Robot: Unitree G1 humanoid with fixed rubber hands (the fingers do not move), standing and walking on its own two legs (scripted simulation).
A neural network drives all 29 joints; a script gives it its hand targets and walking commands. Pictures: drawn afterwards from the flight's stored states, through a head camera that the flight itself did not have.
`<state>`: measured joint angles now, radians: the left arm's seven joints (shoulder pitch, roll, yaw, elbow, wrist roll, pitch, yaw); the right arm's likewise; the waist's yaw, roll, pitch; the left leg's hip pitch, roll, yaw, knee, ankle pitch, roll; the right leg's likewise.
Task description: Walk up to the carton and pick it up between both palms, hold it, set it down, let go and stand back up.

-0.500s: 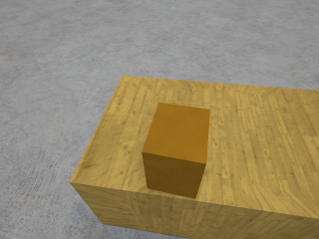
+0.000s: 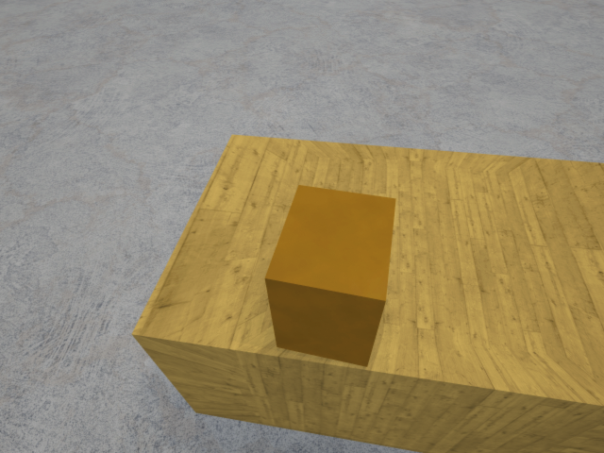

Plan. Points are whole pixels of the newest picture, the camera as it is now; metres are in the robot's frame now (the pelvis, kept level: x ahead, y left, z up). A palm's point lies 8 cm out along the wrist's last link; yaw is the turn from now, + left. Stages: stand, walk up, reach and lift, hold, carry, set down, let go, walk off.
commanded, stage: stand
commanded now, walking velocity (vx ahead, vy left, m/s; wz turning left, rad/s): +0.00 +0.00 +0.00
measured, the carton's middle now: (333, 276) +0.44 -0.02 -0.10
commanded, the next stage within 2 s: none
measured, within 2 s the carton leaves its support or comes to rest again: neither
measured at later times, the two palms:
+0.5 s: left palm out of the picture +0.08 +0.29 -0.12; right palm out of the picture +0.08 -0.27 -0.12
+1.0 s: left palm out of the picture +0.08 +0.28 -0.12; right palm out of the picture +0.09 -0.28 -0.12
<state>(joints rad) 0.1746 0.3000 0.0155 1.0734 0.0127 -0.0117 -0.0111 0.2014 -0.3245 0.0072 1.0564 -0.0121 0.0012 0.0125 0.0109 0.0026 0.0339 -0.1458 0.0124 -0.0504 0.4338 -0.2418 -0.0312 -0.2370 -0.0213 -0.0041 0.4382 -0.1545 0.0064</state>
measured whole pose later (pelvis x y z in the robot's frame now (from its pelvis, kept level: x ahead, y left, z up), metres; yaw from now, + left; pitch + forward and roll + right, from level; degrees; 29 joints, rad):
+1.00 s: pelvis +0.02 +0.00 +0.00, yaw +1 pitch -3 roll +0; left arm 0.12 0.31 0.01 1.13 0.01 -0.01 0.00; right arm 0.15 -0.32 0.00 1.08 -0.01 0.00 0.00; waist 0.01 0.00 0.06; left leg -0.06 0.01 -0.06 0.36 -0.24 -0.03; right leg -0.16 -0.02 -0.01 0.38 -0.16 0.01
